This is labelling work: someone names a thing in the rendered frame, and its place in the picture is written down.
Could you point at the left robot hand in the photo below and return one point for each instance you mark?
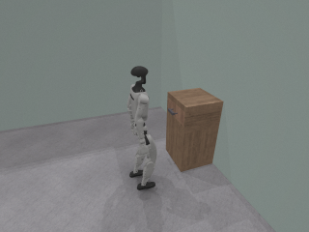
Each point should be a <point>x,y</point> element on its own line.
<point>132,129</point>

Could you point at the humanoid robot torso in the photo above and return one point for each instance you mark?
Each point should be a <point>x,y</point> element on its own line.
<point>134,104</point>

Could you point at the left robot upper arm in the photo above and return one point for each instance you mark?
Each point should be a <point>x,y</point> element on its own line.
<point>128,104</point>

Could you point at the robot right thigh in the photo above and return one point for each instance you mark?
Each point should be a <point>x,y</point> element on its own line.
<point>152,149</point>

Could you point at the left robot forearm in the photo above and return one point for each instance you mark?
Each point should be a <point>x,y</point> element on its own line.
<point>130,115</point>

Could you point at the cabinet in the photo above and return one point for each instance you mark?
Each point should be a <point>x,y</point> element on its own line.
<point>192,144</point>

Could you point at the right robot hand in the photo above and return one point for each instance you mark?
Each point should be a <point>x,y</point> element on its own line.
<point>144,150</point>

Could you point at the drawer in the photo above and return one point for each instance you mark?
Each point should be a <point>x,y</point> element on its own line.
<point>176,109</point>

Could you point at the right robot forearm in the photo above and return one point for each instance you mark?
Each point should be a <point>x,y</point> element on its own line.
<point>140,132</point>

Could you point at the right robot upper arm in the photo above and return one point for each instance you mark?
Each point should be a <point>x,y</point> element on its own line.
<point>143,101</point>

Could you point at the handle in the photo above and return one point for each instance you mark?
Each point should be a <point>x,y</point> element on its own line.
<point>171,111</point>

